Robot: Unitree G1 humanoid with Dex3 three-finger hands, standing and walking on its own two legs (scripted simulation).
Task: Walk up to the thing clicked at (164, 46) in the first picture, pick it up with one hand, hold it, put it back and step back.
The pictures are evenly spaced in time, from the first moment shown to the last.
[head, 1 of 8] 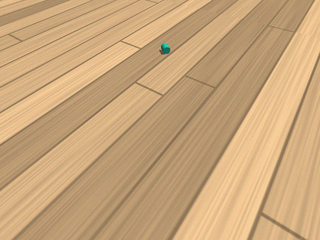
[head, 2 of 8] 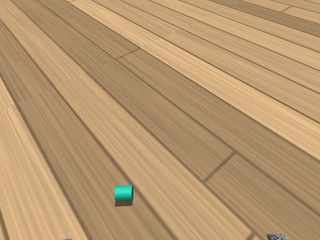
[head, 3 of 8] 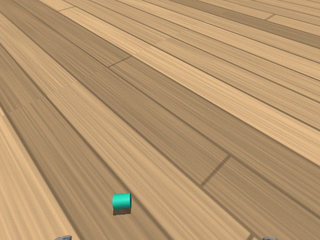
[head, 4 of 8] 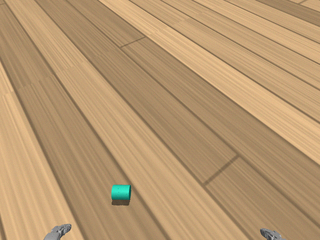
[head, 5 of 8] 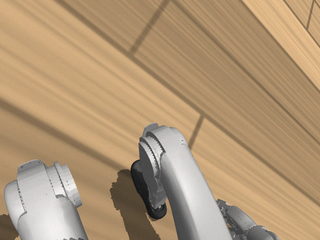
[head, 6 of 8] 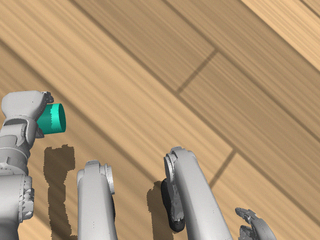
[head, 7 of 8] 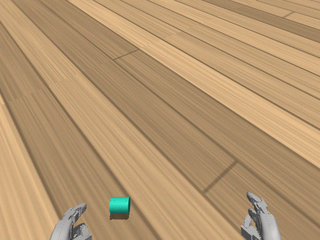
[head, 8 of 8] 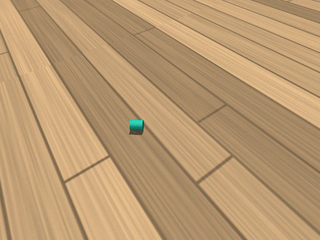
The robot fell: no
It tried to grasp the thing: yes
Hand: left
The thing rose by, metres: 0.64
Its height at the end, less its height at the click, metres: +0.00
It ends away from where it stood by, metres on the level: 0.02
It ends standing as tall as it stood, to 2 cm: yes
